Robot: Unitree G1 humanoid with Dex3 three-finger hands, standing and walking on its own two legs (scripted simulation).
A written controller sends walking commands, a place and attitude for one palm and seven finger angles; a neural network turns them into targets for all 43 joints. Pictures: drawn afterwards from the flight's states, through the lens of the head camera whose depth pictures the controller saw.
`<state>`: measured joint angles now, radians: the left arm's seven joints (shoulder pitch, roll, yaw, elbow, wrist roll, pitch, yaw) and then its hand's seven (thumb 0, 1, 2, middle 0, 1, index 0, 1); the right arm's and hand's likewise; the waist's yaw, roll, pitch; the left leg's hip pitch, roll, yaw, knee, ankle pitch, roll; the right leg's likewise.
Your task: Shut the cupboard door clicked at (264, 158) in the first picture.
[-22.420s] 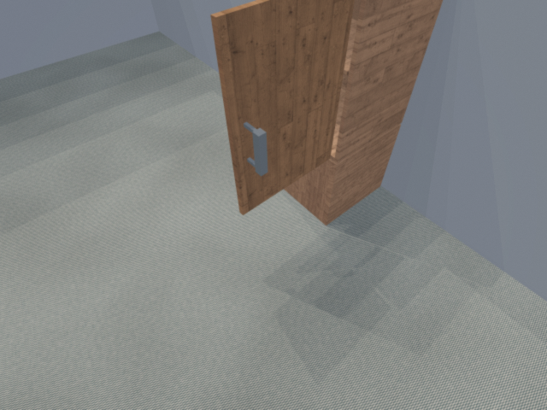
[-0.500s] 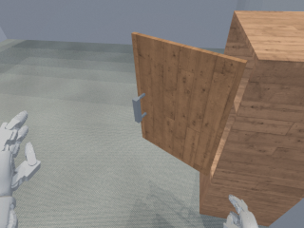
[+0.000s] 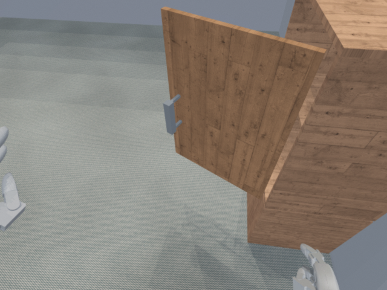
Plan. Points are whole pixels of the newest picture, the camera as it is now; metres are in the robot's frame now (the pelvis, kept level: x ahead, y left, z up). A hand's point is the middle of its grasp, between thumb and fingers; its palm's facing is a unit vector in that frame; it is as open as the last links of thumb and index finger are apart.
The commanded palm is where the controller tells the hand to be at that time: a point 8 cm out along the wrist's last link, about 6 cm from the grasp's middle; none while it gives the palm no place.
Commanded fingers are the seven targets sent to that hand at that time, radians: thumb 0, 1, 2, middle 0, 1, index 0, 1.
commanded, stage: step back with the hand held close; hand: left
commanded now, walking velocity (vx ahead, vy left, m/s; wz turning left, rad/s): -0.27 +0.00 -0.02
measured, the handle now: (174, 114) +0.67 +0.11 -0.07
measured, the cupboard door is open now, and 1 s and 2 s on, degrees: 63 63 63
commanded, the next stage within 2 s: stop stepping back and stand still in 1.10 s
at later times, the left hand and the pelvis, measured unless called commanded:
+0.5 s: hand out of the picture +0.15 +0.27 +0.17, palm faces +0.49 -0.73 -0.47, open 7.4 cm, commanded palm +0.08 +0.30 +0.18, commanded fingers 0.00 0.90 0.90 -0.20 -0.30 -0.20 -0.30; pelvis -0.05 -0.01 -0.02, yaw +1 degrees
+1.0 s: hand out of the picture +0.10 +0.28 +0.18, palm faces +0.52 -0.71 -0.47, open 7.4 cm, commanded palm +0.05 +0.29 +0.18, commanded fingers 0.00 0.90 0.90 -0.20 -0.30 -0.20 -0.30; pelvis -0.08 -0.01 +0.00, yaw +1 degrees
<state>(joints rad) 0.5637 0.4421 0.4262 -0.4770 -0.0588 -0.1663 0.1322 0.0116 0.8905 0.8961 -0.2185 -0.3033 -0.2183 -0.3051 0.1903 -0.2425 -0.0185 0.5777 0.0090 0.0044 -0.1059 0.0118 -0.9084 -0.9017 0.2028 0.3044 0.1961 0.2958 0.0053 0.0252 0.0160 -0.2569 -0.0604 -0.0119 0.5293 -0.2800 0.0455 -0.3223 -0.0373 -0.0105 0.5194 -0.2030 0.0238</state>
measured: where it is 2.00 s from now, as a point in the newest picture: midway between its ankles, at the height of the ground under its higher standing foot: outside the picture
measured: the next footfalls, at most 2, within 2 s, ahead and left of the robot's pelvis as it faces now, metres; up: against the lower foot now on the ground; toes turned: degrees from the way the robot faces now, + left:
right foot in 1.00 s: -0.24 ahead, -0.13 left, +0.00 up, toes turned -1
left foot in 1.30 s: -0.10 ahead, +0.04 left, +0.00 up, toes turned -2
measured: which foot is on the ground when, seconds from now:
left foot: down 0.00-1.00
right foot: down 0.00-0.78, up 0.80-0.98, down 1.00-1.00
